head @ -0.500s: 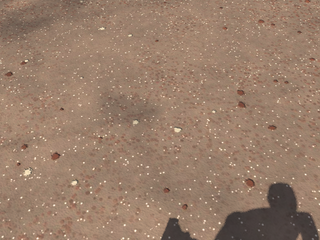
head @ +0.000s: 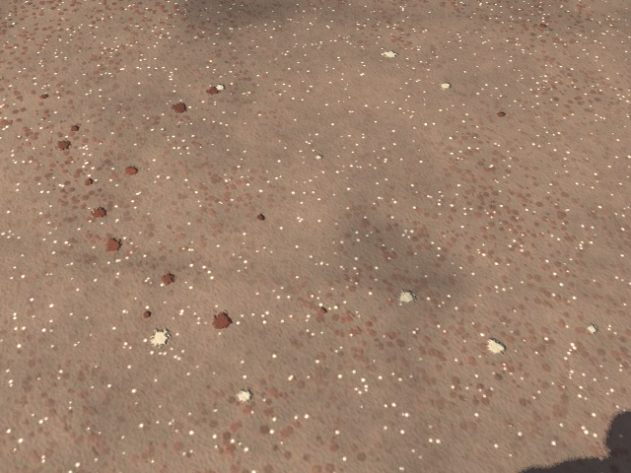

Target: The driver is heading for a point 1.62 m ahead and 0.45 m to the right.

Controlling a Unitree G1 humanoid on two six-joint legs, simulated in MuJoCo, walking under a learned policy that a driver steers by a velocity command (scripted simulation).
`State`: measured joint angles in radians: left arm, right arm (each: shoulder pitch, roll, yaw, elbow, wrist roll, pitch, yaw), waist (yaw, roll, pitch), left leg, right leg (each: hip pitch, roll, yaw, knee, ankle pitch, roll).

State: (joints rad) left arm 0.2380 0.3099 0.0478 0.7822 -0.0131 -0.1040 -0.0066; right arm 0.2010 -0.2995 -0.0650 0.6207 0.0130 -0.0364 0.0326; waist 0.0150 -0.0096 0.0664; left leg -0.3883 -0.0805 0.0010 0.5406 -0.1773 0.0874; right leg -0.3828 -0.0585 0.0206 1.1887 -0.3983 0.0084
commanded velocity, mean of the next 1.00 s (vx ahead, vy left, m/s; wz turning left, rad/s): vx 0.50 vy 0.00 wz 0.06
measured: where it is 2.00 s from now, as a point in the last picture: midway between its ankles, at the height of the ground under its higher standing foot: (374, 223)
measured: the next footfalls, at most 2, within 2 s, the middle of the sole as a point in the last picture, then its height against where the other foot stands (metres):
right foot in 0.38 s outside the picture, level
left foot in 0.90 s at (277, 357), level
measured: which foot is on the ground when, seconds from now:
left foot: down 0.00-0.40, up 0.42-0.88, down 0.90-1.00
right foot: up 0.00-0.36, down 0.38-0.92, up 0.94-1.00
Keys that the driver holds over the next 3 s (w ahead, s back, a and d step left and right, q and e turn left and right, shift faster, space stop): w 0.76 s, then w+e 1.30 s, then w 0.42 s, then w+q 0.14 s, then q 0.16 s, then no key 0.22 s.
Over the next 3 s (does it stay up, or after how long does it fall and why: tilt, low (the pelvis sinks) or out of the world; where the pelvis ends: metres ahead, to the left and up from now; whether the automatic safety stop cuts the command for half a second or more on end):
stays up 1.47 -0.46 -0.01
